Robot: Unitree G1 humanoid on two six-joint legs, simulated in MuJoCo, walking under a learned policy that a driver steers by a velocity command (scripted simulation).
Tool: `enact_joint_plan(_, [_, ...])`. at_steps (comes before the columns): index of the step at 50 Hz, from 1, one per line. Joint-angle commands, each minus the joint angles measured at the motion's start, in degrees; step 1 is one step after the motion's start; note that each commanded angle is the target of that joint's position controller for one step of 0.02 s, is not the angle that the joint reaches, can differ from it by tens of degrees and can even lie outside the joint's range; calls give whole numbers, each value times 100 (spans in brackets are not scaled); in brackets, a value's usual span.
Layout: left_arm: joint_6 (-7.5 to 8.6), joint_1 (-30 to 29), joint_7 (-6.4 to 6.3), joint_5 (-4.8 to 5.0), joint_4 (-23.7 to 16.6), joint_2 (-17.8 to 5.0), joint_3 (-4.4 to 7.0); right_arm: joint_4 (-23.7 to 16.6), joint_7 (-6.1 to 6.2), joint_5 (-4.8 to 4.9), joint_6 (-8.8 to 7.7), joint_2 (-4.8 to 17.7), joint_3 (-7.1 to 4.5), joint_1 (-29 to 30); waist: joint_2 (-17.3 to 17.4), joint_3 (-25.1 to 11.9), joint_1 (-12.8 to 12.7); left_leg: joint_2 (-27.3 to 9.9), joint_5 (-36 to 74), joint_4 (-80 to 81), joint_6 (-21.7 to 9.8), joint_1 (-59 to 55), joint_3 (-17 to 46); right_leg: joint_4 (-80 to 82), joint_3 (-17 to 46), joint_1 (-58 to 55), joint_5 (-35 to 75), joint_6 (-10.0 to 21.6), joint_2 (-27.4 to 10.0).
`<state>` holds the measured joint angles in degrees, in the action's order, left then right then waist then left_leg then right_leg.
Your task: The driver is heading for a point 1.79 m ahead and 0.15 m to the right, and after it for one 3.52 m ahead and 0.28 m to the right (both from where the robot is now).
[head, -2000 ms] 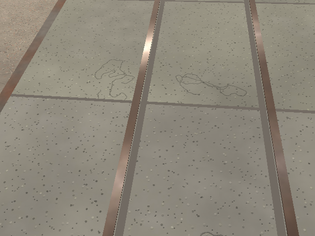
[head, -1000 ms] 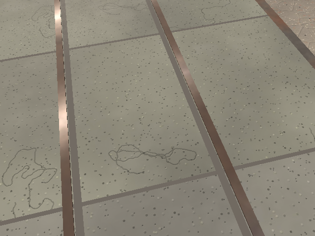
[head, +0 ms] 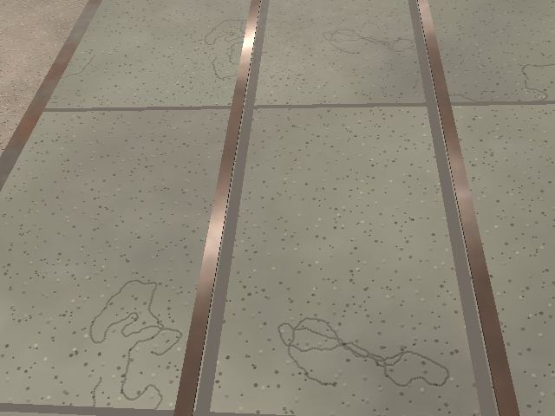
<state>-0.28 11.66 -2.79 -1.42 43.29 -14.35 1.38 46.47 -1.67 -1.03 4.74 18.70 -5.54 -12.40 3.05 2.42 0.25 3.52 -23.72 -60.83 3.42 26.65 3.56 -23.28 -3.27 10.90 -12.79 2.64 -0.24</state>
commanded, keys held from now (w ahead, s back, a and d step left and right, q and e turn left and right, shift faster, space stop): q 0.12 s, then no key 0.08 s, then e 0.80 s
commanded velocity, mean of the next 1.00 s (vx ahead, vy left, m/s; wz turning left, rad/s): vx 0.00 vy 0.00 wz -0.14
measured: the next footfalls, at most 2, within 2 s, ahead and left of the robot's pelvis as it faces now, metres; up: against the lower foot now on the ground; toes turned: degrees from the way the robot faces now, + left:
left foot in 0.22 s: +0.00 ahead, +0.12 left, +0.00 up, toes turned +8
right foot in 0.74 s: -0.02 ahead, -0.07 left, +0.00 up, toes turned -8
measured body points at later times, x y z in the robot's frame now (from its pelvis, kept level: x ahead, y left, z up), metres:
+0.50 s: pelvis -0.02 +0.04 +0.00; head -0.01 +0.07 +0.45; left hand -0.02 +0.32 -0.15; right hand +0.15 -0.18 -0.11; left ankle -0.04 +0.12 -0.75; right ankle -0.04 -0.10 -0.69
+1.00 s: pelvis -0.05 -0.01 +0.00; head -0.02 -0.05 +0.45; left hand +0.12 +0.25 -0.10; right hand -0.01 -0.30 -0.14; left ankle -0.02 +0.15 -0.67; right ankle -0.06 -0.07 -0.75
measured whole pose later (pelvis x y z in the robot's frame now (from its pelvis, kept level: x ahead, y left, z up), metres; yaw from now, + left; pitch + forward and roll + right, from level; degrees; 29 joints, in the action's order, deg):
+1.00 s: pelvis -0.05 -0.01 +0.00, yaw -14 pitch +0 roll +2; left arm -1.9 12.5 0.1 0.0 43.8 -16.2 3.4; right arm 46.6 0.8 -1.4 3.8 17.8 -3.5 -10.0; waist 2.5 4.2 0.3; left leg -0.9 -20.1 -59.5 2.7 27.5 2.0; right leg -22.8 4.4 11.5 -10.9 5.5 5.2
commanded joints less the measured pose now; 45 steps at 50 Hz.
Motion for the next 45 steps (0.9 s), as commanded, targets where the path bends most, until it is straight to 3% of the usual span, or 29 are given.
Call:
enact_joint_plan(1, [41,396,12,-12,-180,-966,279,-462,-62,35,-5,272,-4,240,-1212,-374,-238,-97,-187,448,71,614,-227,282,904,-1270,3070,958,-1467])
enact_joint_plan(8, [16,250,180,-35,-128,-1187,393,-677,-70,129,-27,189,96,350,-1443,-495,-225,-115,-277,2151,-297,-811,-714,-83,531,-657,3005,864,-1608])
enact_joint_plan(10, [-33,99,199,51,-87,-1194,398,-566,-14,75,-109,115,128,6,-1250,-531,69,-43,743,3595,-471,-1576,-774,-556,328,-315,2563,585,-1466])
enact_joint_plan(11, [-51,279,209,67,-17,-1061,358,-526,47,-25,-191,264,124,-82,-791,-583,113,-294,1504,4453,-552,-2311,-272,-964,179,273,1842,247,-1300])
enact_joint_plan(12, [-83,561,264,-6,-143,-451,189,-590,114,-119,-290,675,100,-170,795,-827,-43,-1945,2671,4751,-787,-3246,1593,-2162,-256,1410,-858,-175,-764])
enact_joint_plan(13, [-202,277,171,45,-213,-321,113,-588,162,-2,-342,856,97,-77,1094,-642,121,-2696,3992,4484,-1601,-2149,1827,-2417,28,1349,-2207,-265,-255])
enact_joint_plan(14, [-268,350,178,73,-50,-518,157,-517,176,4,-381,296,275,46,284,-475,-2,-2378,4646,4290,-1737,-2213,1181,-2596,374,1128,-2099,-287,-386])
enact_joint_plan(15, [-284,341,207,135,32,-412,114,-478,231,-7,-398,108,361,316,662,-325,-31,-2156,3849,4485,-1650,-1818,915,-2435,491,951,-1825,-298,-349])
enact_joint_plan(16, [-275,366,229,142,186,-615,178,-458,263,-68,-391,1,414,599,546,-79,-134,-1753,3461,4616,-1370,-1750,551,-2336,548,892,-1407,-317,-324])
enact_joint_plan(17, [-277,412,253,84,281,-768,245,-430,335,-41,-408,84,412,665,721,-20,-135,-1587,3841,4532,-1242,-1861,290,-2391,500,919,-1187,-323,-194])
enact_joint_plan(19, [-261,624,296,75,432,-834,302,-324,383,24,-389,309,355,420,464,-234,-103,-1606,4794,4231,-1248,-2280,-13,-2833,590,1041,-1160,-344,27])
enact_joint_plan(21, [-275,651,296,101,470,-737,309,-308,399,61,-352,382,306,360,310,-238,-63,-1745,4414,4246,-1363,-2370,-64,-3213,540,1240,-1227,-400,55])
enact_joint_plan(25, [-350,404,308,63,368,-630,326,-258,438,1,-315,271,276,315,371,22,57,-1881,3052,4438,-1578,-2284,-29,-3187,393,1574,-1256,-485,-40])
enact_joint_plan(29, [-357,257,366,51,209,-470,289,-178,424,-34,-354,322,209,260,365,-75,84,-2020,2889,4315,-1695,-2286,-87,-2605,214,1386,-1388,-394,-112])
enact_joint_plan(33, [-337,266,421,104,49,-472,285,-175,350,-65,-369,479,127,336,477,-306,21,-2164,3275,4013,-1644,-2102,-214,-1982,-4,845,-1409,-190,-76])
enact_joint_plan(35, [-295,396,445,118,17,-446,282,-187,326,-41,-348,580,84,431,414,-395,-120,-2137,3099,3691,-1423,-1918,-382,-1284,-128,388,-1011,-54,-2])
enact_joint_plan(36, [-240,532,441,109,33,-448,280,-169,316,-25,-325,610,63,444,260,-423,-252,-2027,2636,3354,-1160,-1632,-591,-556,-106,-63,-387,29,61])
enact_joint_plan(37, [-160,636,398,39,43,-714,342,-122,292,-38,-304,509,67,252,-421,-399,-298,-1712,1692,2565,-740,-1125,-937,329,619,-508,86,161,-205])
enact_joint_plan(38, [-89,625,341,9,-125,-1544,518,-381,251,-61,-268,13,187,151,-2078,-391,-144,-735,-820,1030,-216,386,-1477,850,3082,-1066,1430,723,-1919])
enact_joint_plan(39, [-99,1050,339,47,4,-1723,601,-545,343,-66,-164,191,181,734,-1601,-248,-515,-275,-1449,167,-214,552,-582,735,3326,-500,2583,1481,-2257])
enact_joint_plan(40, [-116,903,315,82,16,-1467,545,-495,353,-12,-119,238,169,626,-1070,-127,-301,-444,-1050,-243,-219,616,-290,643,2797,-449,2481,1532,-1954])
enact_joint_plan(41, [-142,475,283,127,-63,-1200,472,-396,335,42,-144,278,157,496,-839,48,-118,-531,-473,-222,-239,614,-188,696,2341,-304,1998,1320,-1549])
enact_joint_plan(42, [-173,62,257,124,-183,-1057,426,-329,321,18,-191,357,127,404,-823,54,30,-564,-67,-70,-249,641,-156,712,2094,-381,1641,1062,-1186])
enact_joint_plan(43, [-172,-55,233,147,-242,-962,397,-261,293,-77,-204,431,103,280,-940,-61,36,-520,168,-162,-212,612,-217,655,1957,-505,2025,1011,-1030])
enact_joint_plan(45, [-139,92,260,161,-234,-972,390,-227,239,-75,-194,402,95,139,-776,-379,20,-457,345,-291,-132,534,-193,557,1892,-727,2477,1001,-956])
Keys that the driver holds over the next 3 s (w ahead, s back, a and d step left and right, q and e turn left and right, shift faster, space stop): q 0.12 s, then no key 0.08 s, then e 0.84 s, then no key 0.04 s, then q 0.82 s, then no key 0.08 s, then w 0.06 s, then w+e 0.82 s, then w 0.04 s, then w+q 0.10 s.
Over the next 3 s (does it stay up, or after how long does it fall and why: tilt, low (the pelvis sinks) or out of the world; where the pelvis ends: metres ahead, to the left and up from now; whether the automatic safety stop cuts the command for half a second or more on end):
stays up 0.33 -0.05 0.00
